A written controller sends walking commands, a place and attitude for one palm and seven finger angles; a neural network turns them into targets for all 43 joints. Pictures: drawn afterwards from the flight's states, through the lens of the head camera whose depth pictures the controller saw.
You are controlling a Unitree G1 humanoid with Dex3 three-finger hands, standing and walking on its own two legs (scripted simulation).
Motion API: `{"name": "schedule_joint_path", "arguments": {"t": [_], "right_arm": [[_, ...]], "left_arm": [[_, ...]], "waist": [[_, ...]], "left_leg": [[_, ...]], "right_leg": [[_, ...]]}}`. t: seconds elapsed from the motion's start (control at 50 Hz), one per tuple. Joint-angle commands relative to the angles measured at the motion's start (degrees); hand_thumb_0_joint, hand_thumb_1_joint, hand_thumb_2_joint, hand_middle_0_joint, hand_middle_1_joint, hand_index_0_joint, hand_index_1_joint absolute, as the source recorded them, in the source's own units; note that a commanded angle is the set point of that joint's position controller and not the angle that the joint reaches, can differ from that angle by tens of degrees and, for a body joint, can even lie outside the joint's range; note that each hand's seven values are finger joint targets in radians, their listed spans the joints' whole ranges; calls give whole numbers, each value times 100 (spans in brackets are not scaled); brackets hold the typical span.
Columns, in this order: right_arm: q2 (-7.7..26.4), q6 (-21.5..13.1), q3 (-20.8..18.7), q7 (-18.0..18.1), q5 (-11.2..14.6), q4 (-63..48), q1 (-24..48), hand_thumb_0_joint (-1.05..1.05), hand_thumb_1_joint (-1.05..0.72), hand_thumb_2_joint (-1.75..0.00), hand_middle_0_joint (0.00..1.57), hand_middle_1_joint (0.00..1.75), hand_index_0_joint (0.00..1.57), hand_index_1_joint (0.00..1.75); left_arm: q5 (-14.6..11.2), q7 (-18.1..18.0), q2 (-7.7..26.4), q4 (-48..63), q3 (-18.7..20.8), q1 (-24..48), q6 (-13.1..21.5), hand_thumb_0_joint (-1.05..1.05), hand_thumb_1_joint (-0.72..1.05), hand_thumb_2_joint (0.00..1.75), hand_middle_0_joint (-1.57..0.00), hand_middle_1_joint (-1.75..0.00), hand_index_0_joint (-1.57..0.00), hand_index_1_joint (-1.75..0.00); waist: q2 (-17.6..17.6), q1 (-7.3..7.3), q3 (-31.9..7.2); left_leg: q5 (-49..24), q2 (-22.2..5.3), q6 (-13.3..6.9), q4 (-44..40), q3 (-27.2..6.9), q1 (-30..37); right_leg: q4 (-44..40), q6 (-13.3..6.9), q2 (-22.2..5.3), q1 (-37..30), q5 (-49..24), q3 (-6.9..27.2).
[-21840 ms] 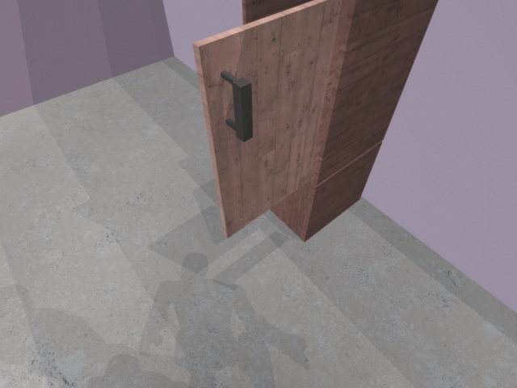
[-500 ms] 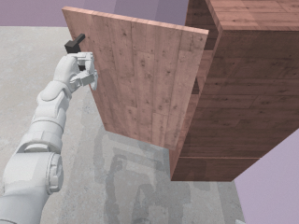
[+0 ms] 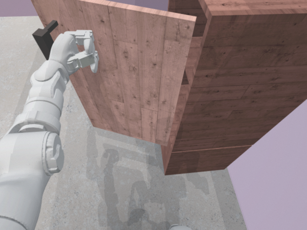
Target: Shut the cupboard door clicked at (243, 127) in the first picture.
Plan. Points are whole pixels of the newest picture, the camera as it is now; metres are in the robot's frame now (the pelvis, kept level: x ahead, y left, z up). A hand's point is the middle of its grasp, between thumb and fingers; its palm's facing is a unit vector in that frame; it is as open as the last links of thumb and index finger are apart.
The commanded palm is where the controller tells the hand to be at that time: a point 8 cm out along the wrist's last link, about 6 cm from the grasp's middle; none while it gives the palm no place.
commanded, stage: push the door shut along its arc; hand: left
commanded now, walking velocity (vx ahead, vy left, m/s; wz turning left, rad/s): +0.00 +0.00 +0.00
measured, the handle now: (57, 49) +0.56 +0.19 +0.15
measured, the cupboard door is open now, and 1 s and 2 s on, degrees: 68 56 56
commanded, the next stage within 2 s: pull the fist back off the door in 0.40 s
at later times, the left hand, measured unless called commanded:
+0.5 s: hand (102, 49) +0.53 +0.07 +0.16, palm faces -0.41 -0.91 -0.02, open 3.4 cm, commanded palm +0.55 +0.11 +0.15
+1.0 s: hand (105, 51) +0.52 +0.06 +0.16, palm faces +0.04 -1.00 +0.00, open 3.1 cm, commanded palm +0.47 +0.11 +0.15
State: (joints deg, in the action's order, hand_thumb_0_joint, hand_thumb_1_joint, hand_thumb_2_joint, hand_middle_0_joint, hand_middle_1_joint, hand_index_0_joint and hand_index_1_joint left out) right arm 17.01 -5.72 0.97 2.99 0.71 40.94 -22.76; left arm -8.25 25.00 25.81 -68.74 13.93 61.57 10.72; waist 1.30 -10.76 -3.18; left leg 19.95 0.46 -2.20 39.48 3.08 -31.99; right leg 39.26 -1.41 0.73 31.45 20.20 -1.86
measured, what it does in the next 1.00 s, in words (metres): stands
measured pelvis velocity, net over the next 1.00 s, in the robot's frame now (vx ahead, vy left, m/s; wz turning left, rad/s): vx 0.01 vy -0.02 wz -0.02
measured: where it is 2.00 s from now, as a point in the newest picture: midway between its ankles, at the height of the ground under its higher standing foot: outside the picture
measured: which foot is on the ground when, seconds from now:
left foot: down 0.00-1.00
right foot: down 0.00-1.00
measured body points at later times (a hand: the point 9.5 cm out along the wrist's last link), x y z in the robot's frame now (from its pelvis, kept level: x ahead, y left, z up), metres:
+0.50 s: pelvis +0.00 -0.01 -0.01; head +0.11 -0.01 +0.43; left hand +0.55 +0.12 +0.17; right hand -0.02 -0.30 -0.12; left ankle -0.01 +0.10 -0.72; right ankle -0.02 -0.10 -0.72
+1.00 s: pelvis +0.01 -0.02 +0.00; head +0.07 -0.04 +0.45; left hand +0.51 +0.11 +0.17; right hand -0.01 -0.26 -0.13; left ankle -0.01 +0.10 -0.72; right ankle -0.02 -0.10 -0.72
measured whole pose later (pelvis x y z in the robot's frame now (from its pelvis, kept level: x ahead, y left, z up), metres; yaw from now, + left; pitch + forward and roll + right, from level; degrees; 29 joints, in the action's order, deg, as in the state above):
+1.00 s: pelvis +0.01 -0.02 +0.00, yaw -1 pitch +12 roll +0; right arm 14.1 -1.5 -0.2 -2.8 0.0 40.0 -26.3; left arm -3.4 -3.3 15.1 -63.4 17.2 56.9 14.0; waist 3.3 -8.4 -5.1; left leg 20.1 -1.4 -0.6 37.7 3.4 -29.8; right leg 37.3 -2.9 2.8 29.7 19.8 -1.3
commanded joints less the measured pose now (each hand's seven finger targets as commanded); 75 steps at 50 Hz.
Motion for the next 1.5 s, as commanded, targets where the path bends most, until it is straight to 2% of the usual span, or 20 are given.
{"name": "schedule_joint_path", "arguments": {"t": [0.0, 0.24, 0.3, 0.46, 0.48, 0.5, 0.52, 0.54, 0.6, 0.62, 0.68, 0.72, 0.78, 0.82, 0.86, 1.02, 1.18, 1.22, 1.32, 1.48], "right_arm": [[1029, -91, -350, 55, 14, -372, -712, 0, -90, -90, 20, 30, 20, 30], [1041, -69, -375, 111, -33, -105, -879, 0, -90, -90, 20, 30, 20, 30], [1075, -78, -377, 112, -57, -8, -912, 0, -90, -90, 20, 30, 20, 30], [1080, -87, -367, 108, -82, 130, -861, 0, -90, -90, 20, 30, 20, 30], [1112, -100, -384, 113, -95, 147, -924, 0, -90, -90, 20, 30, 20, 30], [818, -138, -285, 26, 19, -15, -1001, 0, -90, -90, 20, 30, 20, 30], [750, -167, -259, -143, -35, -60, -1094, 0, -90, -90, 20, 30, 20, 30], [730, -174, -316, -243, -77, -70, -1191, 0, -90, -90, 20, 30, 20, 30], [663, -118, -367, -613, -336, -132, -1296, 0, -90, -90, 20, 30, 20, 30], [664, -72, -395, -708, -372, -128, -1330, 0, -90, -90, 20, 30, 20, 30], [768, 103, -459, -758, -323, -185, -1380, 0, -90, -90, 20, 30, 20, 30], [736, 188, -455, -706, -237, -311, -1235, 0, -90, -90, 20, 30, 20, 30], [717, 254, -416, -582, -138, -394, -1137, 0, -90, -90, 20, 30, 20, 30], [657, 249, -399, -549, -115, -465, -1041, 0, -90, -90, 20, 30, 20, 30], [607, 228, -390, -533, -95, -526, -968, 0, -90, -90, 20, 30, 20, 30], [519, 258, -425, -493, 89, -665, -487, 0, -90, -90, 20, 30, 20, 30], [416, 142, -376, -369, 140, -730, 89, 0, -90, -90, 20, 30, 20, 30], [411, 119, -363, -357, 146, -763, 214, 0, -90, -90, 20, 30, 20, 30], [401, 129, -298, -281, 208, -763, 481, 0, -90, -90, 20, 30, 20, 30], [384, 15, -217, -274, 142, -638, 431, 0, -90, -90, 20, 30, 20, 30]], "left_arm": [[-17, 65, 1450, 898, 295, 3057, 303, 0, 90, 90, -130, -150, -130, -150], [-152, 286, 706, 888, -335, 4117, 204, 0, 90, 90, -130, -150, -130, -150], [-94, 290, 932, 800, -222, 4324, 149, 0, 90, 90, -130, -150, -130, -150], [-104, 319, 452, 698, -570, 4675, 103, 0, 90, 90, -130, -150, -130, -150], [-119, 333, 594, 677, -452, 4709, 84, 0, 90, 90, -130, -150, -130, -150], [-594, -936, 1008, 594, 1051, 4931, -90, 0, 90, 90, -130, -150, -130, -150], [-383, -1523, 550, 530, 597, 4601, -179, 0, 90, 90, -130, -150, -130, -150], [-309, -2050, 340, 572, 681, 4466, -133, 0, 90, 90, -130, -150, -130, -150], [518, -3403, 89, 1255, 471, 4192, 329, 0, 90, 90, -130, -150, -130, -150], [839, -3594, 41, 1220, 299, 3941, 497, 0, 90, 90, -130, -150, -130, -150], [1052, -3413, 273, 1085, 289, 3703, 670, 0, 90, 90, -130, -150, -130, -150], [875, -3133, 156, 1271, 208, 3759, 635, 0, 90, 90, -130, -150, -130, -150], [598, -2932, 601, 1281, 727, 3340, 581, 0, 90, 90, -130, -150, -130, -150], [562, -2905, 509, 1548, 658, 3249, 665, 0, 90, 90, -130, -150, -130, -150], [548, -2901, 497, 1768, 716, 2745, 794, 0, 90, 90, -130, -150, -130, -150], [243, -2680, -712, 2285, -182, 1693, 421, 0, 90, 90, -130, -150, -130, -150], [238, -2890, -902, 3439, -502, 1551, 476, 0, 90, 90, -130, -150, -130, -150], [229, -2931, -858, 3544, -427, 1304, 409, 0, 90, 90, -130, -150, -130, -150], [158, -2976, -1129, 3310, -698, 1565, 158, 0, 90, 90, -130, -150, -130, -150], [197, -3080, -1162, 2528, -648, 1883, 352, 0, 90, 90, -130, -150, -130, -150]], "waist": [[27, -64, -2277], [304, -374, -2632], [186, -424, -2628], [414, -498, -2755], [318, -526, -2792], [660, -268, -2794], [595, -258, -2913], [58, -306, -2987], [436, -165, -3149], [465, -129, -3240], [195, -94, -3350], [195, -32, -3367], [-141, 149, -3124], [-264, 158, -2884], [-121, 330, -2878], [-283, 373, -2106], [-175, 478, -2050], [-46, 598, -2107], [-395, 450, -1521], [-336, 460, -1654]], "left_leg": [[-2109, -26, -79, -47, -454, 1659], [-2299, 19, -119, 235, -505, 1963], [-2132, 32, -126, 280, -515, 1823], [-2355, 50, -117, 456, -559, 2043], [-2315, 41, -130, 478, -554, 1994], [-2280, -39, 1, 486, -602, 1343], [-2269, -27, 52, 307, -610, 1265], [-2458, -65, 47, 333, -664, 1258], [-2859, -38, 67, 461, -525, 1397], [-2900, -41, 76, 465, -538, 1504], [-2831, -17, 47, 329, -479, 1572], [-2618, 25, 17, 202, -363, 1530], [-2419, 46, -22, 41, -239, 1261], [-2157, 68, -54, -65, -171, 1090], [-2352, 69, -49, -112, -151, 1270], [-2022, 58, -60, -379, -56, 1555], [-1795, 67, -65, -557, -97, 1940], [-1810, 76, -40, -581, -98, 2010], [-1189, 62, -31, -718, -174, 1863], [-1102, 60, 17, -684, -276, 1797]], "right_leg": [[-385, 2, 69, -273, -2333, 114], [-254, -13, 151, 259, -2327, 22], [-274, 8, 156, 282, -2262, 56], [-103, -20, 210, 694, -2209, -38], [-104, -9, 204, 688, -2239, -16], [-285, 39, 125, 155, -2396, 140], [-238, 96, 150, -47, -2430, 111], [-174, 123, 163, -76, -2525, 2], [-51, 151, 179, 73, -2705, -3], [3, 130, 187, 118, -2622, -15], [-75, 98, 205, -334, -2888, 72], [-184, 96, 203, -731, -3132, 145], [-323, 117, 210, -1277, -3400, 201], [-401, 144, 194, -1446, -3384, 222], [-384, 108, 201, -1557, -3514, 198], [-731, 132, 165, -1398, -3179, 149], [-811, 108, 103, -1490, -2801, 157], [-806, 80, 89, -1560, -2758, 154], [-1005, 102, 66, -1270, -2027, 139], [-879, 65, 53, -1096, -1765, 132]]}}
